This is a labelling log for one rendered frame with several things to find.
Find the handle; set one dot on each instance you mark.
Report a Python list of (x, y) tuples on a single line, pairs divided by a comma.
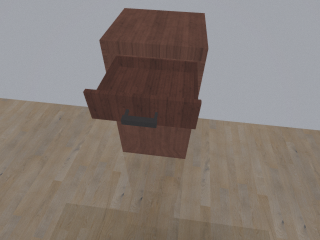
[(139, 121)]

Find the drawer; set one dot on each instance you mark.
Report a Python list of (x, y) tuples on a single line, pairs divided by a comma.
[(145, 86)]

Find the cabinet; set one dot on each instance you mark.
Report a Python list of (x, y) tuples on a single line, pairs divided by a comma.
[(156, 34)]

